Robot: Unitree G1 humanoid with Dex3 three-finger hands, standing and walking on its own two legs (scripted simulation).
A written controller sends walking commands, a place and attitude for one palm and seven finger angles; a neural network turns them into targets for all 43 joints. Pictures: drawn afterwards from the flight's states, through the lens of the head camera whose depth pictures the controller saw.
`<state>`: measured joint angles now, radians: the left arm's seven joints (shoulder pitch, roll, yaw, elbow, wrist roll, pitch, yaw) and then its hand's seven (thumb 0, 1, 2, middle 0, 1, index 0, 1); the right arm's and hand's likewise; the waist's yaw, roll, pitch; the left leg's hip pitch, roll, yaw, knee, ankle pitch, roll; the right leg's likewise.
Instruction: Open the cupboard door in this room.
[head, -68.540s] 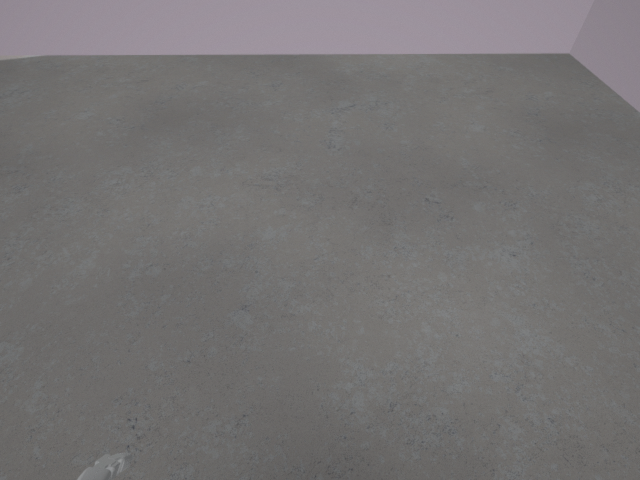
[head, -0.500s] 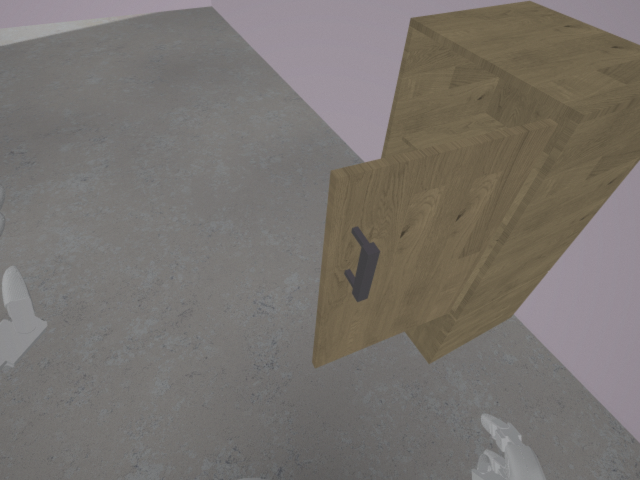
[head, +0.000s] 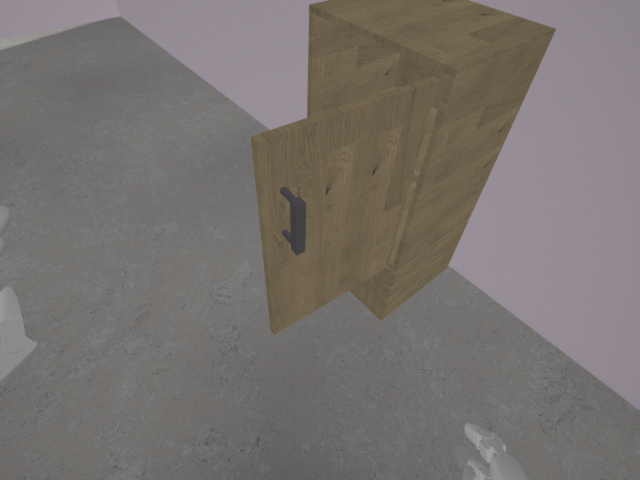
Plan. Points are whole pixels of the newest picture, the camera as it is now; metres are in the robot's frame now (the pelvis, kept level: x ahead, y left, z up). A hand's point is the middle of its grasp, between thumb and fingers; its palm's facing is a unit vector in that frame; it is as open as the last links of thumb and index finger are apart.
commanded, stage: stop stepping back and stand still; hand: left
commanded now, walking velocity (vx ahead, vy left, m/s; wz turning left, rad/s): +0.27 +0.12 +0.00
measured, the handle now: (292, 221) +0.56 +0.07 -0.03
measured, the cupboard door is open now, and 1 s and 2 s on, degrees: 86 86 86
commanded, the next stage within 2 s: let the arm hang, fingers relaxed in 0.74 s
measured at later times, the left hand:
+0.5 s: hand (52, 362) +0.18 +0.23 +0.18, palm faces +0.38 -0.76 -0.53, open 7.4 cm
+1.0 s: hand (118, 447) +0.17 +0.24 -0.03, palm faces +0.04 -0.90 -0.44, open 7.4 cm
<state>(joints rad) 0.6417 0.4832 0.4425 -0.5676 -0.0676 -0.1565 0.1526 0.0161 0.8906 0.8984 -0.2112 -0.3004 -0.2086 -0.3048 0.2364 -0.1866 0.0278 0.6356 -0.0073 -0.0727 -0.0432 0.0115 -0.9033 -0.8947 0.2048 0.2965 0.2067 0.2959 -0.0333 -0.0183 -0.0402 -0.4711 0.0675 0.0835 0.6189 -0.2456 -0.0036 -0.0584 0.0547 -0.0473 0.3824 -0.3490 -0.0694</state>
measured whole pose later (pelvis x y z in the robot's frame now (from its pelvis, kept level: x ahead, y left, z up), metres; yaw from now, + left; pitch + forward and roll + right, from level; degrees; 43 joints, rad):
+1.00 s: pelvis -0.04 +0.01 +0.00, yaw -1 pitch +0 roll +0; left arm 0.26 0.34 0.08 0.33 0.03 -0.01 0.01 0.01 0.90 0.90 -0.20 -0.30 -0.20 -0.30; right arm 0.10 -0.32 -0.01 0.80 -0.01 -0.05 0.00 0.01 -0.91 -0.90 0.20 0.30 0.20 0.30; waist -0.01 0.08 -0.04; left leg -0.34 -0.02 0.03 0.56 -0.23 0.04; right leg -0.25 0.02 -0.03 0.56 -0.32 -0.02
